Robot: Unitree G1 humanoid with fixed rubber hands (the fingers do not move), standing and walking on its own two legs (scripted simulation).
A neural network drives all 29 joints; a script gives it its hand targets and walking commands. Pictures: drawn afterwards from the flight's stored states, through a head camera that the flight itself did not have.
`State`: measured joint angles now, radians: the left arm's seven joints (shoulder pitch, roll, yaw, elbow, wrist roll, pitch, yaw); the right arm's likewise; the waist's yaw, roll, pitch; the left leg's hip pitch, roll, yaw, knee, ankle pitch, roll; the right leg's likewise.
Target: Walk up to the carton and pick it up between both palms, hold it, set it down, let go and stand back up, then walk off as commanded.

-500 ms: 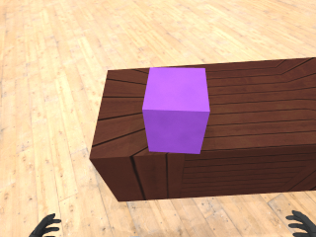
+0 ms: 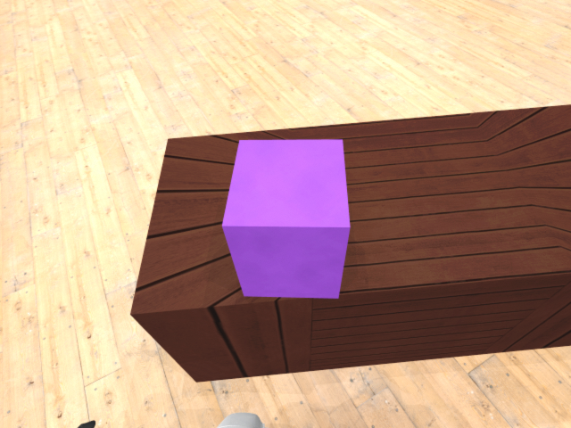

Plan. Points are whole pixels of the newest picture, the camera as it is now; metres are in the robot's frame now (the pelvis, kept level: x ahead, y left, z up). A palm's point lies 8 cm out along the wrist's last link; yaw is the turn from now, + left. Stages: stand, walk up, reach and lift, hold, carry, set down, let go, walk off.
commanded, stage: walk up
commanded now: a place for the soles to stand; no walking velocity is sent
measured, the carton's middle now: (290, 222) +0.49 +0.03 -0.09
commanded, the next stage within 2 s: reach and lift in 1.46 s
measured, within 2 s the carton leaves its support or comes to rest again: neither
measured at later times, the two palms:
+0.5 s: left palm (82, 411) +0.16 +0.33 -0.09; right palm (505, 339) +0.25 -0.30 -0.08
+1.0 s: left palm out of the picture +0.14 +0.33 -0.10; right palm (521, 407) +0.16 -0.30 -0.10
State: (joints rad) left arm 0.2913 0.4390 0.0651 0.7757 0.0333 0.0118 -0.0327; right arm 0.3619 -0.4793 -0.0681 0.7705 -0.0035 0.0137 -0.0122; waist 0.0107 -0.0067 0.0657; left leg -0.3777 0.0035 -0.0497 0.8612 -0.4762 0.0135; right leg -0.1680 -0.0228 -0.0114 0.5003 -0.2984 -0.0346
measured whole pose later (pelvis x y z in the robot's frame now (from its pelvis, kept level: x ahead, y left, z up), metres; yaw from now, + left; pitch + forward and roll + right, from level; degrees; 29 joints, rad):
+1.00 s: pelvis +0.06 +0.01 +0.01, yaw +2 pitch -3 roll +0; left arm 0.13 0.40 0.01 1.05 -0.02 -0.01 0.01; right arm 0.12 -0.40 -0.02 1.04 0.01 -0.01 -0.01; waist -0.01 0.01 0.06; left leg -0.20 -0.01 0.01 0.35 -0.12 0.01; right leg -0.01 -0.01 0.01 0.32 -0.27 0.01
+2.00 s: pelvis +0.06 +0.00 -0.01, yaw -1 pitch -4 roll +0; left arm 0.09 0.32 0.15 0.52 0.07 0.40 0.01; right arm 0.07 -0.34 -0.08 0.85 0.02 -0.15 0.05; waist 0.00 -0.05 0.11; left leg -0.24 0.03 0.05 0.51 -0.20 -0.01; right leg -0.08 0.01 0.05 0.50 -0.35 0.00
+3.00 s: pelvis +0.09 +0.00 +0.00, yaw -2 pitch -2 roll +1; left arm 0.17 0.24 0.00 0.67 -0.12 -0.36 -0.06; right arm 0.17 -0.14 0.05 0.81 0.16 -0.56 -0.03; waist 0.05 -0.03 0.05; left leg -0.16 0.03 0.08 0.39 -0.19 -0.01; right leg -0.01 0.00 0.07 0.38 -0.32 0.00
